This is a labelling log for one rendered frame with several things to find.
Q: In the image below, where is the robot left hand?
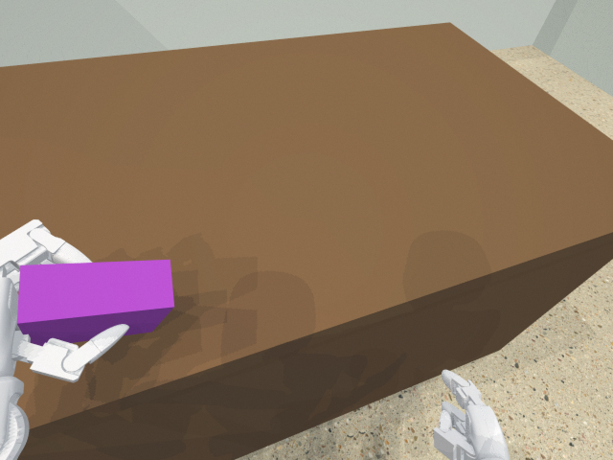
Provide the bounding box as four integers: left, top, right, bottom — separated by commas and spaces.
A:
0, 219, 129, 383

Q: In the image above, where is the sponge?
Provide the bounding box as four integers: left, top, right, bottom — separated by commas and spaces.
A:
17, 260, 174, 346

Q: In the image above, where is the robot right hand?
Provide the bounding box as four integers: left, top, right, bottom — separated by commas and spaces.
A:
434, 370, 510, 460

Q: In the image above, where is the table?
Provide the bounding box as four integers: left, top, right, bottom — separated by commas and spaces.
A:
0, 22, 613, 460

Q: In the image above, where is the left robot forearm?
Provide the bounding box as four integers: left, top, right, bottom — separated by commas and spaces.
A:
0, 377, 29, 460

